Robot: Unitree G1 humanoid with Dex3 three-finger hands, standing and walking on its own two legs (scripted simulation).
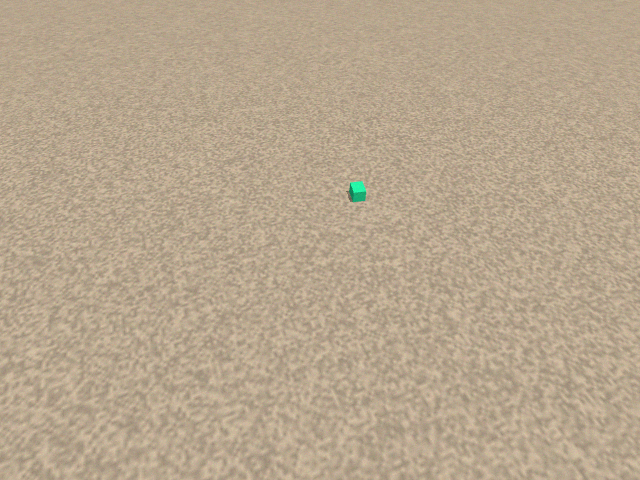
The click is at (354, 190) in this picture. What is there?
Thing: small box
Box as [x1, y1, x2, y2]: [349, 181, 365, 201]
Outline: 361,181 350,183 349,192 353,201 364,200 365,198 365,189
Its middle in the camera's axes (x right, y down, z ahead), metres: +0.19 -0.22 +1.87
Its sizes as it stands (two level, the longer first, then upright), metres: 0.076 0.060 0.059
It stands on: the floor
